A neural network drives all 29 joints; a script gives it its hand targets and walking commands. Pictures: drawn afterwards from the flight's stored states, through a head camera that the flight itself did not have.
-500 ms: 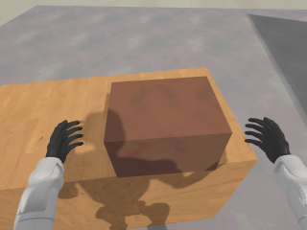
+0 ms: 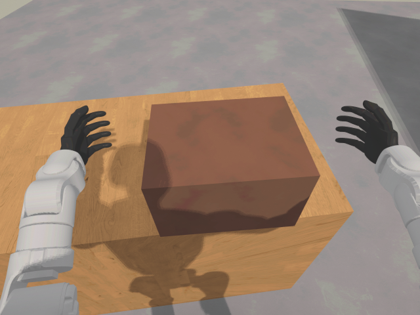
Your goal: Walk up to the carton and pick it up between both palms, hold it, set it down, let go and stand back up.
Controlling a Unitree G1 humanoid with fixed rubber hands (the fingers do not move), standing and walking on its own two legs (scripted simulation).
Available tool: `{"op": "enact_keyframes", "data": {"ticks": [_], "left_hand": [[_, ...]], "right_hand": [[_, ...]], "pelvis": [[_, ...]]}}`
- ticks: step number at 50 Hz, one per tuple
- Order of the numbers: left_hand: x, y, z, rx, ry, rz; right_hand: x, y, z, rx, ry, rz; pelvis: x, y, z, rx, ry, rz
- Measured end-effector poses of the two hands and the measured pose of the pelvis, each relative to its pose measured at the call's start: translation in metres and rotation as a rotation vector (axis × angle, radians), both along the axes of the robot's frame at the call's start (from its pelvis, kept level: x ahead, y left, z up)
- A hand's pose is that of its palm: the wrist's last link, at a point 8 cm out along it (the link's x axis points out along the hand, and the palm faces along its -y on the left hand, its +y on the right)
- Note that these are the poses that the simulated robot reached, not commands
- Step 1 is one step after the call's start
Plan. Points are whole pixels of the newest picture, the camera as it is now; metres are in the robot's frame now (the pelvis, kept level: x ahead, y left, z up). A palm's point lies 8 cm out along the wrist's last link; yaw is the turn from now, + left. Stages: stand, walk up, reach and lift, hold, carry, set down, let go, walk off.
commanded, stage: reach and lift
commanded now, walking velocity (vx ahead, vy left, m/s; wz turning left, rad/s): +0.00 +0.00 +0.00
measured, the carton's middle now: (223, 165) +0.44 +0.02 +0.01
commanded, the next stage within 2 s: none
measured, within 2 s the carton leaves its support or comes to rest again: neither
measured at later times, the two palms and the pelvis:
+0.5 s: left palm (72, 114) +0.41 +0.29 +0.19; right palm (372, 98) +0.45 -0.23 +0.20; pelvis -0.01 +0.00 +0.00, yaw +0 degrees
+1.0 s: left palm (92, 139) +0.41 +0.28 +0.12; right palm (345, 122) +0.46 -0.22 +0.14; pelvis -0.01 +0.00 -0.01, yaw +2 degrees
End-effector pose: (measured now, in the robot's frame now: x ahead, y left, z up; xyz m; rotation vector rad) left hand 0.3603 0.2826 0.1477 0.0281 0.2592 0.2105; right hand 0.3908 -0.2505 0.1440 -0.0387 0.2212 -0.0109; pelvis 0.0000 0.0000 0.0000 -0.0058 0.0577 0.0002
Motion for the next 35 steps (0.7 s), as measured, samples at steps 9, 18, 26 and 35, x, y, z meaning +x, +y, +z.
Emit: {"op": "enact_keyframes", "data": {"ticks": [9, 18, 26, 35], "left_hand": [[0.018, -0.001, 0.022, 0.004, 0.009, -0.002], [0.035, 0.005, 0.040, -0.001, 0.002, 0.001], [0.047, 0.007, 0.046, 0.009, 0.020, 0.008], [0.055, 0.014, 0.056, 0.020, 0.017, 0.033]], "right_hand": [[0.022, 0.000, 0.024, 0.015, 0.012, -0.018], [0.038, 0.006, 0.046, 0.015, 0.003, -0.013], [0.058, 0.022, 0.061, 0.021, 0.016, -0.001], [0.078, 0.034, 0.073, 0.023, 0.018, -0.010]], "pelvis": [[-0.006, 0.001, -0.001, -0.004, 0.027, 0.007], [-0.009, 0.001, -0.002, -0.006, 0.065, 0.007], [-0.012, 0.001, -0.002, -0.007, 0.090, 0.003], [-0.013, -0.002, -0.003, -0.012, 0.129, 0.019]]}}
